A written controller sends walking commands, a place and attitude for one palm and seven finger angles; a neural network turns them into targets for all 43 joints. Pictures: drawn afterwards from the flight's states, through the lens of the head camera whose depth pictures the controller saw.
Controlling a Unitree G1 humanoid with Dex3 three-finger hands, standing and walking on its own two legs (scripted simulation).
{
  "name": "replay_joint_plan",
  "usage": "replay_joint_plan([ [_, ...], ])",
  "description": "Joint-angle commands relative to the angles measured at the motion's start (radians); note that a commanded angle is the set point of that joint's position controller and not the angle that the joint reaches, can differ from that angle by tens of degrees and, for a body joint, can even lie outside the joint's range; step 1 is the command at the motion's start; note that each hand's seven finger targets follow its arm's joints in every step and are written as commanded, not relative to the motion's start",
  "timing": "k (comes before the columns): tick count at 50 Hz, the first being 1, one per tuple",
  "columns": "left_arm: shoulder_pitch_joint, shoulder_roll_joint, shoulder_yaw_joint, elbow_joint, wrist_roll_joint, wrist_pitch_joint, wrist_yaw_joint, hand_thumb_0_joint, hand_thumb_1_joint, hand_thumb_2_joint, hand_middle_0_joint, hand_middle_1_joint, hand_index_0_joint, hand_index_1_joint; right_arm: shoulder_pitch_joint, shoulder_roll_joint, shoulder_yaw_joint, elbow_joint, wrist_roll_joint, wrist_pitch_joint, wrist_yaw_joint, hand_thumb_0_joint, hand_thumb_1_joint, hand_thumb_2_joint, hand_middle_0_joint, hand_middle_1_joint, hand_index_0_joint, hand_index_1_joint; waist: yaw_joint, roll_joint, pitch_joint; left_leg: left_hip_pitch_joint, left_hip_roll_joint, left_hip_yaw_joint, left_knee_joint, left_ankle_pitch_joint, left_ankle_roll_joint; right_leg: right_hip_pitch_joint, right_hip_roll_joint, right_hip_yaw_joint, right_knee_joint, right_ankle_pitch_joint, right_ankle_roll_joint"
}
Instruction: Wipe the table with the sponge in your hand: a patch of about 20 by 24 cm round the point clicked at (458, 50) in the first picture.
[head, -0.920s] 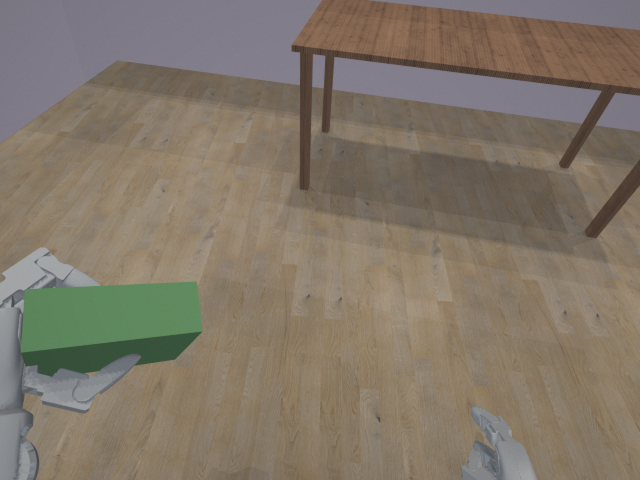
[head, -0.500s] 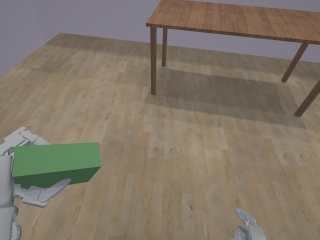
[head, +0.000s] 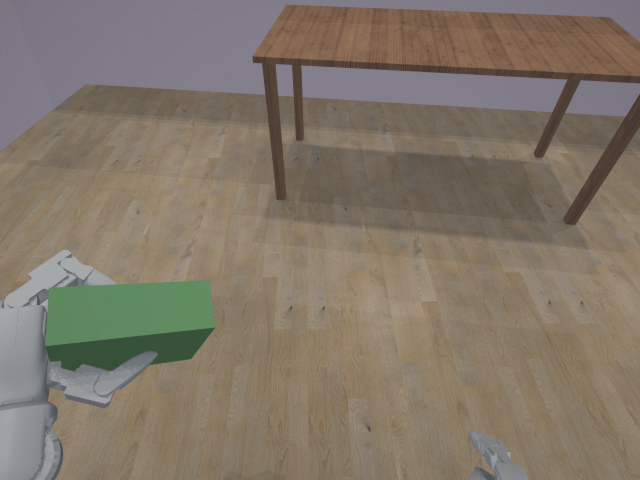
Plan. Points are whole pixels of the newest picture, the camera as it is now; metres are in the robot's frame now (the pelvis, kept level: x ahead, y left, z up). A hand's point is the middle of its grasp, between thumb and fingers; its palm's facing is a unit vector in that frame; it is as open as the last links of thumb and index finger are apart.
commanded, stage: walk to a spot facing it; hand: left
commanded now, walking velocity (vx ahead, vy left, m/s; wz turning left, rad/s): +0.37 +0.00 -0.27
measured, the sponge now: (156, 327) +0.23 +0.19 +0.13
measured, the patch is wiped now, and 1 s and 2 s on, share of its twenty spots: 0.00 0.00 0.00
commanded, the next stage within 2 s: none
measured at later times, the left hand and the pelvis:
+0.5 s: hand (181, 188) +0.40 +0.21 +0.18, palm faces +0.24 -0.88 -0.40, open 9.5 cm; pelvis +0.15 +0.01 +0.01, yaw -10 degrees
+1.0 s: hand (287, 113) +0.57 +0.09 +0.19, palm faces +0.17 -0.83 -0.53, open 9.5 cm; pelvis +0.32 -0.09 +0.01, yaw -11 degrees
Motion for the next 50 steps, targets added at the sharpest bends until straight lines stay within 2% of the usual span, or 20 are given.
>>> replay_joint_plan([
  [1, -0.051, 0.276, 0.205, -0.273, -0.015, -0.105, 0.020, 0.000, 0.100, 1.300, -1.200, -1.600, -1.200, -1.600, -0.119, -0.101, -0.044, -0.172, -0.002, -0.029, -0.011, 0.000, -0.900, -0.900, 0.200, 0.300, 0.200, 0.300, -0.019, -0.060, -0.032, -0.236, 0.034, -0.006, 0.045, 0.091, -0.013, 0.175, -0.285, 0.367, -0.318, 0.176, -0.123],
  [4, -0.027, 0.269, 0.218, -0.290, -0.022, -0.115, 0.026, 0.000, 0.100, 1.300, -1.200, -1.600, -1.200, -1.600, -0.131, -0.093, -0.048, -0.190, -0.001, -0.024, -0.013, 0.000, -0.900, -0.900, 0.200, 0.300, 0.200, 0.300, -0.016, -0.078, -0.084, -0.165, 0.035, 0.045, -0.170, 0.103, -0.007, 0.226, -0.258, 0.275, -0.283, 0.313, -0.119],
  [8, 0.017, 0.246, 0.208, -0.322, -0.036, -0.106, 0.031, 0.000, 0.100, 1.300, -1.200, -1.600, -1.200, -1.600, -0.122, -0.093, -0.055, -0.223, 0.003, -0.035, -0.009, 0.000, -0.900, -0.900, 0.200, 0.300, 0.200, 0.300, 0.014, -0.104, -0.101, -0.054, 0.007, 0.108, -0.368, 0.107, 0.016, 0.230, -0.255, 0.306, -0.253, 0.332, -0.128],
  [12, 0.012, 0.229, 0.193, -0.335, -0.040, -0.097, 0.035, 0.000, 0.100, 1.300, -1.200, -1.600, -1.200, -1.600, -0.075, -0.114, -0.069, -0.225, 0.005, -0.042, -0.020, 0.000, -0.900, -0.900, 0.200, 0.300, 0.200, 0.300, -0.017, -0.059, -0.139, 0.277, -0.001, 0.144, -0.597, 0.241, 0.041, 0.108, -0.166, 0.220, -0.071, 0.293, -0.046],
  [13, 0.003, 0.222, 0.187, -0.353, -0.042, -0.104, 0.034, 0.000, 0.100, 1.300, -1.200, -1.600, -1.200, -1.600, -0.066, -0.134, -0.081, -0.225, 0.007, -0.043, -0.027, 0.000, -0.900, -0.900, 0.200, 0.300, 0.200, 0.300, -0.033, 0.028, -0.173, 0.464, 0.059, 0.054, -0.626, 0.263, 0.080, -0.026, -0.127, 0.181, 0.079, 0.283, -0.004],
  [14, 0.028, 0.206, 0.175, -0.350, -0.042, -0.106, 0.033, 0.000, 0.100, 1.300, -1.200, -1.600, -1.200, -1.600, -0.071, -0.159, -0.092, -0.229, 0.006, -0.039, -0.028, 0.000, -0.900, -0.900, 0.200, 0.300, 0.200, 0.300, -0.034, 0.211, -0.208, 0.648, 0.244, -0.200, -0.647, 0.263, 0.152, -0.235, -0.048, 0.096, 0.272, 0.029, 0.049],
  [15, -0.014, 0.219, 0.170, -0.384, -0.039, -0.115, 0.038, 0.000, 0.100, 1.300, -1.200, -1.600, -1.200, -1.600, -0.075, -0.135, -0.077, -0.233, 0.008, -0.038, -0.024, 0.000, -0.900, -0.900, 0.200, 0.300, 0.200, 0.300, -0.030, 0.262, -0.170, 0.662, 0.412, -0.414, -0.724, 0.350, 0.247, -0.373, -0.017, 0.051, 0.469, -0.265, 0.074],
  [16, -0.043, 0.272, 0.201, -0.338, -0.028, -0.119, 0.034, 0.000, 0.100, 1.300, -1.200, -1.600, -1.200, -1.600, -0.097, -0.121, -0.062, -0.214, -0.001, -0.043, -0.025, 0.000, -0.900, -0.900, 0.200, 0.300, 0.200, 0.300, -0.032, 0.228, -0.108, 0.539, 0.442, -0.434, -0.786, 0.165, 0.254, -0.394, -0.055, 0.092, 0.590, -0.250, 0.067],
  [18, -0.099, 0.248, 0.169, -0.376, -0.018, -0.107, 0.029, 0.000, 0.100, 1.300, -1.200, -1.600, -1.200, -1.600, -0.093, -0.113, -0.060, -0.196, -0.004, -0.053, -0.018, 0.000, -0.900, -0.900, 0.200, 0.300, 0.200, 0.300, -0.039, 0.189, 0.005, 0.400, 0.408, -0.341, -0.815, 0.122, 0.242, -0.433, -0.123, 0.095, 0.622, -0.166, 0.075],
  [22, -0.059, 0.210, 0.153, -0.397, -0.008, -0.083, 0.023, 0.000, 0.100, 1.300, -1.200, -1.600, -1.200, -1.600, -0.079, -0.116, -0.067, -0.182, 0.003, -0.071, -0.013, 0.000, -0.900, -0.900, 0.200, 0.300, 0.200, 0.300, -0.014, 0.188, 0.020, 0.334, 0.301, -0.020, -0.804, 0.257, 0.162, -0.380, -0.144, -0.008, 0.500, -0.020, 0.101],
  [29, -0.019, 0.212, 0.197, -0.293, -0.017, -0.082, 0.012, 0.000, 0.100, 1.300, -1.200, -1.600, -1.200, -1.600, -0.083, -0.103, -0.074, -0.189, -0.002, -0.080, -0.012, 0.000, -0.900, -0.900, 0.200, 0.300, 0.200, 0.300, -0.032, 0.234, 0.021, 0.356, 0.272, 0.144, -0.771, 0.458, 0.132, -0.223, -0.102, -0.151, 0.136, 0.074, 0.105],
  [33, -0.010, 0.240, 0.215, -0.300, -0.024, -0.076, 0.007, 0.000, 0.100, 1.300, -1.200, -1.600, -1.200, -1.600, -0.098, -0.093, -0.078, -0.185, 0.017, -0.064, -0.011, 0.000, -0.900, -0.900, 0.200, 0.300, 0.200, 0.300, 0.004, 0.116, -0.132, 0.329, 0.204, 0.214, -0.334, 0.597, 0.107, 0.144, -0.019, -0.209, -0.085, 0.151, 0.082],
  [34, 0.004, 0.231, 0.202, -0.296, -0.020, -0.063, 0.008, 0.000, 0.100, 1.300, -1.200, -1.600, -1.200, -1.600, -0.094, -0.073, -0.077, -0.185, 0.026, -0.060, -0.006, 0.000, -0.900, -0.900, 0.200, 0.300, 0.200, 0.300, 0.009, -0.027, -0.184, 0.220, 0.156, 0.227, -0.102, 0.507, 0.091, 0.269, -0.111, -0.077, -0.100, 0.186, 0.034],
  [35, -0.022, 0.295, 0.248, -0.338, -0.012, -0.067, 0.016, 0.000, 0.100, 1.300, -1.200, -1.600, -1.200, -1.600, -0.111, -0.059, -0.078, -0.202, 0.025, -0.051, -0.002, 0.000, -0.900, -0.900, 0.200, 0.300, 0.200, 0.300, 0.003, -0.236, -0.230, -0.081, 0.037, 0.188, 0.175, 0.039, 0.058, 0.454, -0.339, 0.338, -0.126, 0.437, -0.078],
  [36, -0.018, 0.337, 0.306, -0.367, -0.029, -0.079, 0.024, 0.000, 0.100, 1.300, -1.200, -1.600, -1.200, -1.600, -0.143, -0.065, -0.065, -0.216, 0.016, -0.053, 0.000, 0.000, -0.900, -0.900, 0.200, 0.300, 0.200, 0.300, 0.011, -0.269, -0.234, -0.240, -0.010, 0.056, 0.351, -0.160, 0.044, 0.479, -0.464, 0.560, -0.187, 0.533, -0.143],
  [37, -0.023, 0.305, 0.294, -0.359, -0.034, -0.089, 0.020, 0.000, 0.100, 1.300, -1.200, -1.600, -1.200, -1.600, -0.135, -0.075, -0.071, -0.195, 0.010, -0.053, 0.005, 0.000, -0.900, -0.900, 0.200, 0.300, 0.200, 0.300, 0.000, -0.166, -0.217, -0.235, 0.038, -0.042, 0.385, -0.111, 0.039, 0.407, -0.460, 0.521, -0.210, 0.394, -0.126],
  [38, 0.008, 0.322, 0.298, -0.365, -0.038, -0.090, 0.016, 0.000, 0.100, 1.300, -1.200, -1.600, -1.200, -1.600, -0.117, -0.091, -0.083, -0.176, 0.015, -0.044, 0.011, 0.000, -0.900, -0.900, 0.200, 0.300, 0.200, 0.300, 0.001, -0.164, -0.188, -0.245, 0.062, -0.065, 0.407, -0.054, 0.027, 0.347, -0.462, 0.500, -0.229, 0.249, -0.118],
  [41, 0.080, 0.316, 0.316, -0.441, -0.027, -0.116, 0.024, 0.000, 0.100, 1.300, -1.200, -1.600, -1.200, -1.600, -0.160, -0.086, -0.074, -0.159, 0.010, -0.007, 0.017, 0.000, -0.900, -0.900, 0.200, 0.300, 0.200, 0.300, -0.013, -0.036, -0.142, -0.284, 0.088, -0.059, 0.401, 0.063, -0.002, 0.237, -0.411, 0.295, -0.237, 0.283, -0.110],
  [45, 0.082, 0.295, 0.314, -0.422, -0.042, -0.119, 0.026, 0.000, 0.100, 1.300, -1.200, -1.600, -1.200, -1.600, -0.143, -0.095, -0.085, -0.167, 0.007, 0.012, 0.012, 0.000, -0.900, -0.900, 0.200, 0.300, 0.200, 0.300, -0.035, -0.059, -0.090, -0.271, 0.114, -0.024, 0.182, 0.150, -0.016, 0.150, -0.375, 0.121, -0.275, 0.328, -0.090],
  [50, 0.102, 0.256, 0.283, -0.322, -0.050, -0.102, 0.035, 0.000, 0.100, 1.300, -1.200, -1.600, -1.200, -1.600, -0.118, -0.086, -0.087, -0.206, 0.011, 0.008, 0.004, 0.000, -0.900, -0.900, 0.200, 0.300, 0.200, 0.300, -0.005, -0.128, -0.059, -0.122, 0.077, 0.106, -0.223, 0.197, 0.013, 0.142, -0.341, 0.035, -0.257, 0.333, -0.071],
])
